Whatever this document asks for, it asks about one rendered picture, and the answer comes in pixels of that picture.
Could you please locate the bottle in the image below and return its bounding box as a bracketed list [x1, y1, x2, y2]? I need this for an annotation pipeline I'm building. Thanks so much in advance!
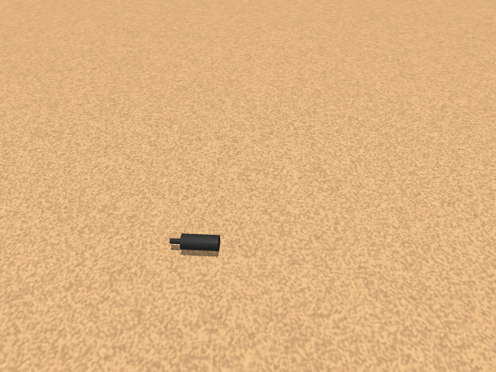
[170, 233, 220, 251]

